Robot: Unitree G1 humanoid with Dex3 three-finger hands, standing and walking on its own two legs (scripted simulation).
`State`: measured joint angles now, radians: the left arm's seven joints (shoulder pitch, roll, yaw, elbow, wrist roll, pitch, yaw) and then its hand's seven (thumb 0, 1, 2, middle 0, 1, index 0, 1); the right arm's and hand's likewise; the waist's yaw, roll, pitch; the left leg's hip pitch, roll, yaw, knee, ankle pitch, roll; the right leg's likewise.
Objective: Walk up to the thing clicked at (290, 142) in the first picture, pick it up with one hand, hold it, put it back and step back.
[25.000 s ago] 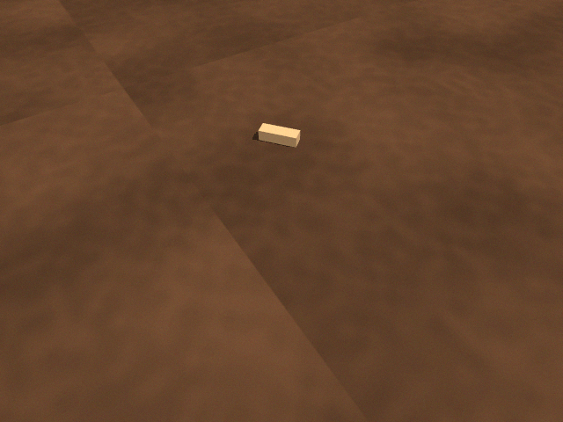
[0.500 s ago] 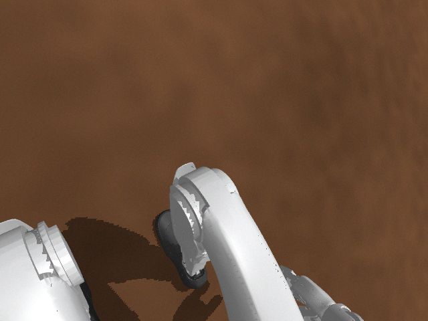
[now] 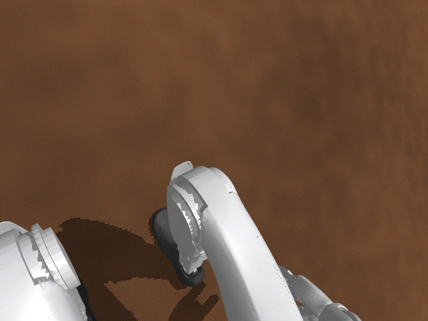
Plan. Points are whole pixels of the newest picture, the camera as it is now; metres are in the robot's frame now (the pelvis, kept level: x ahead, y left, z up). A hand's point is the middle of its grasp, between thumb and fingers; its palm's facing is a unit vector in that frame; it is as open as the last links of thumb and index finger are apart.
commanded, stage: close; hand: left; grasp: from above
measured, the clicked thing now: out of the picture +0.47 +0.34 -0.28
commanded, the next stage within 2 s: settle in 0.58 s
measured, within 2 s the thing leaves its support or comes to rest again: leaves its support in 1.06 s
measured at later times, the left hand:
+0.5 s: hand out of the picture +0.46 +0.34 -0.25, palm faces -0.42 -0.14 -0.90, open 10.8 cm
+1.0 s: hand out of the picture +0.46 +0.34 -0.24, palm faces -0.42 -0.14 -0.90, open 10.6 cm
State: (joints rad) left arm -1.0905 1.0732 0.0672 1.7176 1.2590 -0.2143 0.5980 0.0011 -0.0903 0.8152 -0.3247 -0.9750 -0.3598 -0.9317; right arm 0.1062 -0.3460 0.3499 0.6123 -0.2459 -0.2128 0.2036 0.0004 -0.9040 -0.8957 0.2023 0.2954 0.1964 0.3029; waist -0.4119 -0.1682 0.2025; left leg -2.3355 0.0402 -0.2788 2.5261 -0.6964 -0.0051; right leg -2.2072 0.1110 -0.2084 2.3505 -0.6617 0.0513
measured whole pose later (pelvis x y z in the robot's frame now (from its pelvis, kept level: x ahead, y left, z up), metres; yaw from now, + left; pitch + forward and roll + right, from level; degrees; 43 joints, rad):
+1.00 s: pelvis +0.00 +0.00 +0.00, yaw +0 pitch +28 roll -15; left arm -1.05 1.05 0.10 1.60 1.26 -0.19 0.52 0.00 -0.06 0.54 -0.57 -0.71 -0.61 -0.65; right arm 0.13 -0.34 0.33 0.60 -0.24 -0.18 0.20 0.00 -0.92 -0.90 0.20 0.30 0.20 0.30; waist -0.39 -0.15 0.18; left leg -2.34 0.04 -0.28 2.52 -0.70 -0.01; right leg -2.21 0.11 -0.21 2.34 -0.67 0.04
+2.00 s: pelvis +0.00 -0.01 +0.05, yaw +7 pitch +35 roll -9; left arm -0.90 0.76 0.02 1.15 1.14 -0.11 0.14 0.01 -0.03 0.47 -0.63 -0.59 -0.67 -0.54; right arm 0.21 -0.29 0.09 0.63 -0.08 0.02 0.10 0.00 -0.92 -0.90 0.20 0.30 0.20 0.30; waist -0.25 0.00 -0.05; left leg -2.28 0.02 -0.14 2.30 -0.64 0.00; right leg -2.17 0.05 -0.11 2.22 -0.67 0.03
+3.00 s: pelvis +0.03 +0.00 +0.34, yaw +15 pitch +19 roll -3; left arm -0.36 0.45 -0.16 0.84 1.03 -0.05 0.13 0.00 -0.09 0.60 -0.59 -0.67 -0.63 -0.62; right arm 0.24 -0.24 -0.02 0.73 0.03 0.00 -0.05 0.01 -0.90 -0.89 0.20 0.30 0.20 0.30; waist -0.08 0.04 -0.16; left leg -1.12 0.03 -0.03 1.28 -0.49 0.01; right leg -1.07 0.03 -0.01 1.24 -0.50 0.02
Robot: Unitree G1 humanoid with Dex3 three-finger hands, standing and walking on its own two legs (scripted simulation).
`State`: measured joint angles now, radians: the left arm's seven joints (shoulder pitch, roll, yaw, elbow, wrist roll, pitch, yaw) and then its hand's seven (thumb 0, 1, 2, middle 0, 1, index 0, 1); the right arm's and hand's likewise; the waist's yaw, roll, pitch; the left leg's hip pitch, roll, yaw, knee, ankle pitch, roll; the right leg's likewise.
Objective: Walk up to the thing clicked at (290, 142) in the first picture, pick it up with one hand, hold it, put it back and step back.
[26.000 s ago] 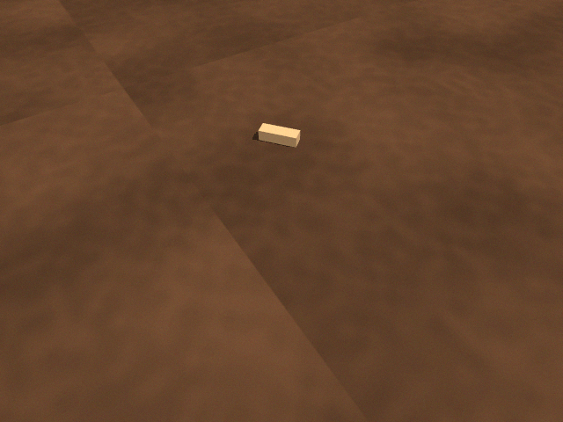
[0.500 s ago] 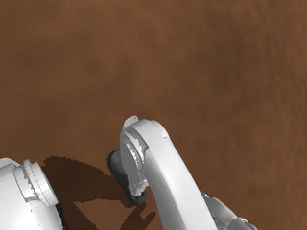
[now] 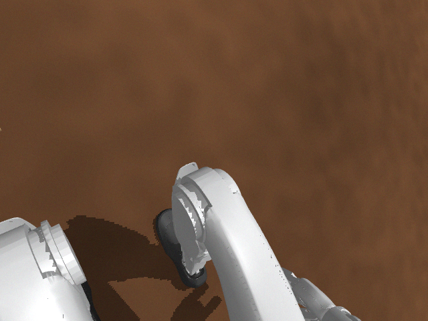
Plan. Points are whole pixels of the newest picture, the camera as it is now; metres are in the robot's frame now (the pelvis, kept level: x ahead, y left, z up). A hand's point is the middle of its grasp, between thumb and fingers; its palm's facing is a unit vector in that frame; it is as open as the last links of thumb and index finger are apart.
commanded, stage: settle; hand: left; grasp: from above
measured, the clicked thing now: out of the picture +0.47 +0.34 -0.28
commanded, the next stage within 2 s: lift in 0.64 s
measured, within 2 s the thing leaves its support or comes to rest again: leaves its support in 0.06 s
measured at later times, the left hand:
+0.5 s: hand out of the picture +0.45 +0.35 -0.16, palm faces -0.44 -0.10 -0.89, open 10.4 cm
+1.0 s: hand out of the picture +0.43 +0.35 -0.10, palm faces -0.46 -0.13 -0.88, open 10.4 cm
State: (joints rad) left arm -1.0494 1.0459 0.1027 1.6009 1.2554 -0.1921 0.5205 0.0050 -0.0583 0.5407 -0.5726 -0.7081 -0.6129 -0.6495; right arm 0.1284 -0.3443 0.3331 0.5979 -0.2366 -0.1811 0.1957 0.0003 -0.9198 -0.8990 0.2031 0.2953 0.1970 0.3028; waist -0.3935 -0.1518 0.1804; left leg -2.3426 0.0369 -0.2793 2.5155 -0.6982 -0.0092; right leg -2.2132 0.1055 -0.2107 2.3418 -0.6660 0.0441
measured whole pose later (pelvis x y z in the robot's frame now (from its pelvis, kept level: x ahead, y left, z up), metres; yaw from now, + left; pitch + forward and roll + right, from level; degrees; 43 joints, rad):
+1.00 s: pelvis +0.00 +0.00 +0.05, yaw +7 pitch +35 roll -9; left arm -0.90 0.76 0.02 1.15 1.14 -0.11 0.14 0.01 -0.03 0.47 -0.63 -0.59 -0.67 -0.54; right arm 0.21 -0.29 0.09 0.63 -0.08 0.02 0.10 0.00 -0.92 -0.90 0.20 0.30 0.20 0.30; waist -0.25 0.00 -0.05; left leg -2.28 0.02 -0.14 2.30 -0.64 0.00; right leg -2.17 0.05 -0.11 2.22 -0.67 0.03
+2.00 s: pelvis +0.03 +0.01 +0.34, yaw +15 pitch +19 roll -3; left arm -0.36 0.45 -0.16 0.84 1.03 -0.05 0.13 0.00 -0.09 0.60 -0.59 -0.67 -0.63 -0.62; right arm 0.24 -0.24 -0.02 0.73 0.03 0.00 -0.05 0.01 -0.90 -0.89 0.20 0.30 0.20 0.30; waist -0.08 0.04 -0.16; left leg -1.12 0.03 -0.03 1.28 -0.49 0.01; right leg -1.07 0.03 -0.01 1.24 -0.50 0.02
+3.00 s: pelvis +0.08 +0.02 +0.44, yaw +14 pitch +6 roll -1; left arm -0.26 0.40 -0.21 0.75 1.01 -0.02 0.06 0.00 -0.10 0.64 -0.54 -0.75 -0.57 -0.71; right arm 0.24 -0.25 -0.05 0.71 0.05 0.03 -0.05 0.01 -0.90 -0.89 0.20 0.30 0.20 0.30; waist -0.03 0.03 -0.05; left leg -0.46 0.01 0.02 0.67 -0.31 0.01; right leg -0.43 0.01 0.04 0.66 -0.33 0.02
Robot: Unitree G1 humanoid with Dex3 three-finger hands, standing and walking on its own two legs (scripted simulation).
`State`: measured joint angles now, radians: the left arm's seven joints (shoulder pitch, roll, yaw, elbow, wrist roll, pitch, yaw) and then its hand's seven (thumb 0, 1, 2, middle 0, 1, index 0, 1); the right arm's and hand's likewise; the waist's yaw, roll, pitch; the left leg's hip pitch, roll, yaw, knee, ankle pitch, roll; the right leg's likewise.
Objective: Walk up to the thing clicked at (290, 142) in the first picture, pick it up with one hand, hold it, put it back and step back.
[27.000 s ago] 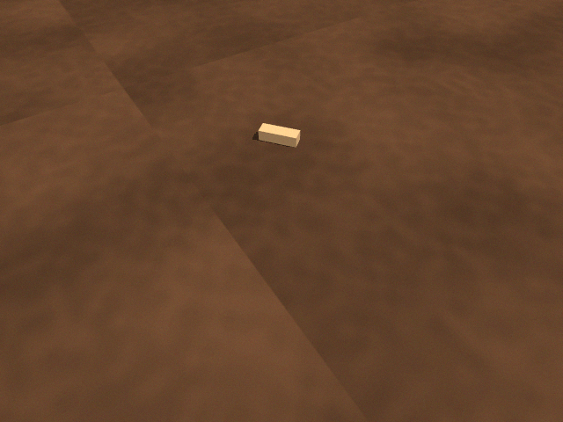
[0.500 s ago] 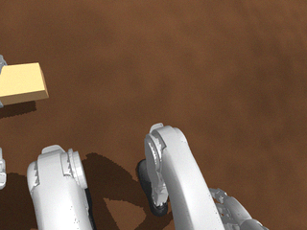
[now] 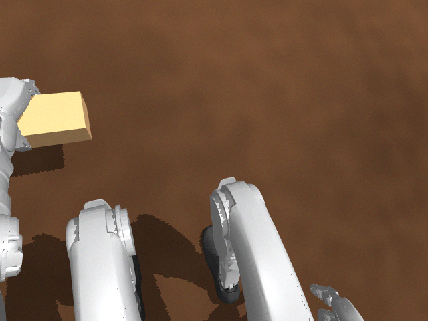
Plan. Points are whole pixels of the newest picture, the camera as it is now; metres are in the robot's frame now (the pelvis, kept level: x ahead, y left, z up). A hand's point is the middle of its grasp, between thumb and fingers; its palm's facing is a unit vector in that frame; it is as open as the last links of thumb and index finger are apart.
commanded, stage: lift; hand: left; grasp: from above
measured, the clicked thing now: (21, 123) +0.48 +0.30 -0.19
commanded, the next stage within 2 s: hold in 1.44 s
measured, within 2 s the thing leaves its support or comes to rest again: neither
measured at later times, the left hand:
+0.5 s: hand out of the picture +0.39 +0.30 +0.01, palm faces -0.45 -0.09 -0.89, open 10.5 cm
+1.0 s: hand out of the picture +0.33 +0.28 +0.20, palm faces -0.47 -0.10 -0.88, open 10.6 cm
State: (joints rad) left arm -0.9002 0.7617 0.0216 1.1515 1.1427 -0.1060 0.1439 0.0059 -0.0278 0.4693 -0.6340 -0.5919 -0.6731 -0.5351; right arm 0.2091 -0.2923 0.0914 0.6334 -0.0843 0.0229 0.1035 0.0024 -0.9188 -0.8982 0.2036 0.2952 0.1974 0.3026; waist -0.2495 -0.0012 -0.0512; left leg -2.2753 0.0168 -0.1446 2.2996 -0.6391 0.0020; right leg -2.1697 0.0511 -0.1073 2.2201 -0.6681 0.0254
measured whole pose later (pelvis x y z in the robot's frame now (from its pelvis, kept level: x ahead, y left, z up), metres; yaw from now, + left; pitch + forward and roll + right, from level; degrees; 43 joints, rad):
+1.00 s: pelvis +0.03 +0.01 +0.29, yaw +7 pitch +19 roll -3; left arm -0.36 0.45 -0.16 0.84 1.03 -0.05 0.13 0.00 -0.09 0.60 -0.59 -0.67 -0.63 -0.62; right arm 0.24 -0.24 -0.02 0.73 0.03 0.00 -0.05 0.01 -0.90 -0.89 0.20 0.30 0.20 0.30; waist -0.08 0.04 -0.16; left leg -1.12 0.03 -0.03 1.28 -0.49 0.01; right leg -1.07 0.03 -0.01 1.24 -0.50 0.02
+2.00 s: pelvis +0.08 +0.01 +0.39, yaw +7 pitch +6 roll -1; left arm -0.26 0.40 -0.21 0.75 1.01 -0.02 0.06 0.00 -0.10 0.64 -0.54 -0.75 -0.57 -0.71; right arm 0.24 -0.25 -0.05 0.71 0.05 0.03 -0.05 0.01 -0.90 -0.89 0.20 0.30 0.20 0.30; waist -0.03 0.03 -0.05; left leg -0.46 0.01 0.02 0.67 -0.31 0.01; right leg -0.43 0.01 0.04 0.66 -0.33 0.02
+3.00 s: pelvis +0.08 +0.01 +0.41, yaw +7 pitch +1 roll +0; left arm -0.23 0.41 -0.22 0.64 1.00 -0.03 -0.03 0.00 -0.14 0.71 -0.52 -0.83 -0.55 -0.79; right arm 0.19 -0.25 -0.03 0.68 0.06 0.06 -0.06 0.01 -0.90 -0.89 0.20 0.30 0.20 0.30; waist 0.00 0.05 0.00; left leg -0.31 0.01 0.02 0.52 -0.24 0.01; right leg -0.28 0.00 0.04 0.52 -0.25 0.01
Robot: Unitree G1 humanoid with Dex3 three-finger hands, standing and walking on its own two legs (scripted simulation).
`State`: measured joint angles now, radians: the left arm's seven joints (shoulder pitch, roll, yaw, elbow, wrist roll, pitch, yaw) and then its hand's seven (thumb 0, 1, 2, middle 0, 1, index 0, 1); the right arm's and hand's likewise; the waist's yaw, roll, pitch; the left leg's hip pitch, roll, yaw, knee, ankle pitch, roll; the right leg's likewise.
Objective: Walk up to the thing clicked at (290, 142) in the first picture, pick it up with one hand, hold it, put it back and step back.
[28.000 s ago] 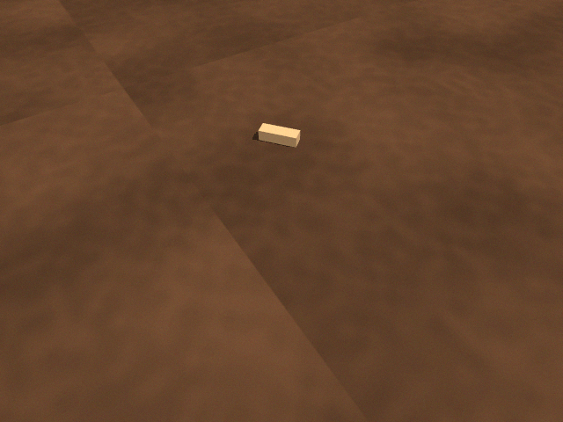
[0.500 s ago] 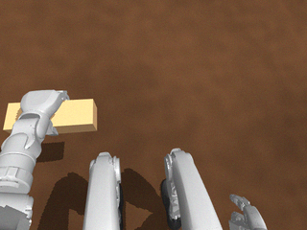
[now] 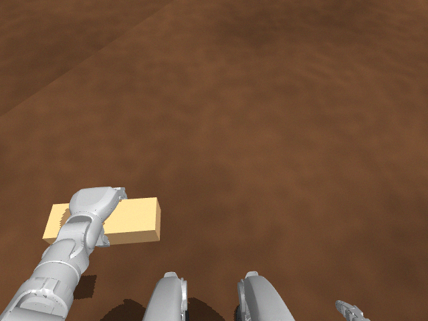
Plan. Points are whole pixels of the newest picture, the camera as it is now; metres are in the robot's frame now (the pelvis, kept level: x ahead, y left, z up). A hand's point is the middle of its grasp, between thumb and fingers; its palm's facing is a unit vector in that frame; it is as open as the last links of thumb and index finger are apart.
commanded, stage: lift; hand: left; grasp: from above
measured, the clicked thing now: (107, 222) +0.34 +0.24 -0.13
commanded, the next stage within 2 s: hold in 0.44 s
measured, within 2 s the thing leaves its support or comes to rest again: neither
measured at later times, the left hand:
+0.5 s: hand (95, 202) +0.34 +0.22 -0.01, palm faces -0.47 -0.06 -0.88, open 10.7 cm
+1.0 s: hand (87, 191) +0.35 +0.22 +0.03, palm faces -0.47 -0.04 -0.88, open 10.7 cm
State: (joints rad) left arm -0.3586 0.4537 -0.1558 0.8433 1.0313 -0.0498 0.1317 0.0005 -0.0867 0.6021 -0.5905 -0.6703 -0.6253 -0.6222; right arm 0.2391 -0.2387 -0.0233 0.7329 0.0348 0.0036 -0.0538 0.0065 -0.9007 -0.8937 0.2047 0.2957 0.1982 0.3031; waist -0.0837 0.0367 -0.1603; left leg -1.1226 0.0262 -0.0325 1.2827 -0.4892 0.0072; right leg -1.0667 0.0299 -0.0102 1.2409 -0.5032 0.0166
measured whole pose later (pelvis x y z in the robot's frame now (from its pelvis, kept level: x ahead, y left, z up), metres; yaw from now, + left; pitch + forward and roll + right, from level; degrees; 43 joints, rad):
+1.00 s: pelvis +0.05 +0.00 +0.10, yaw +0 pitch +6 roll -1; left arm -0.26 0.40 -0.21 0.75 1.01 -0.02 0.06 0.00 -0.10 0.64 -0.54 -0.75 -0.57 -0.71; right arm 0.24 -0.25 -0.05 0.71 0.05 0.03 -0.05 0.01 -0.90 -0.89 0.20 0.30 0.20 0.30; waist -0.03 0.03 -0.05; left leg -0.46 0.01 0.02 0.67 -0.31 0.01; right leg -0.43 0.01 0.04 0.66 -0.33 0.02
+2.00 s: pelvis +0.04 +0.00 +0.11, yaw +0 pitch +1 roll +0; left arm -0.23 0.41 -0.22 0.64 1.00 -0.03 -0.03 0.00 -0.14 0.71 -0.52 -0.83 -0.55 -0.79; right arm 0.19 -0.25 -0.03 0.68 0.06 0.06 -0.06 0.01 -0.90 -0.89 0.20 0.30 0.20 0.30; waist 0.00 0.05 0.00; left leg -0.31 0.01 0.02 0.52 -0.24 0.01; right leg -0.28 0.00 0.04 0.52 -0.25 0.01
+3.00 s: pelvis +0.02 +0.00 +0.06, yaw +1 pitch +14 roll -1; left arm -0.45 0.37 -0.19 1.06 1.18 -0.11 0.28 0.00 -0.18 0.74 -0.53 -0.84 -0.56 -0.80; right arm 0.23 -0.27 -0.07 0.71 0.00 0.04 -0.01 0.01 -0.90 -0.89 0.20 0.30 0.20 0.30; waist -0.06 0.00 -0.09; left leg -0.81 0.01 -0.01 0.94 -0.37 0.00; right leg -0.77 0.01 0.01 0.93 -0.40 0.01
